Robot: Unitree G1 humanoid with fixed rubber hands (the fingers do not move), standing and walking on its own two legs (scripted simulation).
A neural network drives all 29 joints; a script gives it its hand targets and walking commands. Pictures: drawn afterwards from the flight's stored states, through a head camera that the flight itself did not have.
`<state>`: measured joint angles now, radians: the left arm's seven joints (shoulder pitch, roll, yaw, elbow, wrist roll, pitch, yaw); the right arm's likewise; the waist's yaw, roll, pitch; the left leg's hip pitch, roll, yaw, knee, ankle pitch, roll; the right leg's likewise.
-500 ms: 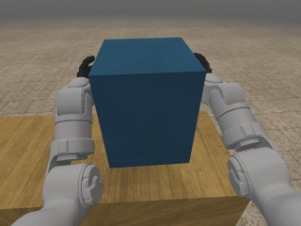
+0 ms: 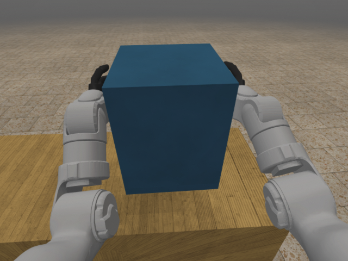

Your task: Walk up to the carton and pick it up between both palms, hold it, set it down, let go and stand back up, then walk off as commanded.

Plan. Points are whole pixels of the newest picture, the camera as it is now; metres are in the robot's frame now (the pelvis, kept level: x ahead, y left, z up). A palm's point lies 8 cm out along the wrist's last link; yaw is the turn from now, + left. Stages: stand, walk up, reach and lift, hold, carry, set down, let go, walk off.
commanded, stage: hold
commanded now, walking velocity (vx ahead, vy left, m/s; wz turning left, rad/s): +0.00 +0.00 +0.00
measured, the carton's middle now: (169, 116) +0.36 +0.00 +0.23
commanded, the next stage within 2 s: none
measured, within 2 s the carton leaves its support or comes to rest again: neither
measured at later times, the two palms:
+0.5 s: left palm (97, 99) +0.37 +0.14 +0.28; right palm (234, 92) +0.37 -0.15 +0.28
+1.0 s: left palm (97, 98) +0.37 +0.14 +0.28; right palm (235, 93) +0.37 -0.15 +0.28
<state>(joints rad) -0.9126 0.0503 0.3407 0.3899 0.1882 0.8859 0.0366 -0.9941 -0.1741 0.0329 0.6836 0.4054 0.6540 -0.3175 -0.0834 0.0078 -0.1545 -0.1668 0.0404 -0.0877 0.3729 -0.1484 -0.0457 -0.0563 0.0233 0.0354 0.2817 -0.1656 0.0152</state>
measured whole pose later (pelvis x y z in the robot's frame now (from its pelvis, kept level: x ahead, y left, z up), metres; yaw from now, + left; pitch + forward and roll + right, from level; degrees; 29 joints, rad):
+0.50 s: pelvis +0.00 +0.00 +0.00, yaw +0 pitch -3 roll -2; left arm -0.92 0.05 0.33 0.41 0.19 0.88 0.04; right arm -1.02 -0.18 0.03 0.71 0.40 0.66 -0.31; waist -0.08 0.00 -0.16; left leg -0.18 0.04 -0.09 0.37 -0.15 -0.04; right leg -0.07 0.02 0.04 0.28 -0.16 0.02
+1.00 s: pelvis +0.00 +0.00 +0.00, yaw +0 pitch -3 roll -1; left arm -0.92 0.05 0.35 0.41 0.19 0.88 0.04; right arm -1.00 -0.17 0.03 0.70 0.40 0.66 -0.32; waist -0.08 0.01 -0.16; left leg -0.17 0.04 -0.09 0.37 -0.14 -0.05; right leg -0.06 0.03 0.04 0.28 -0.16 0.01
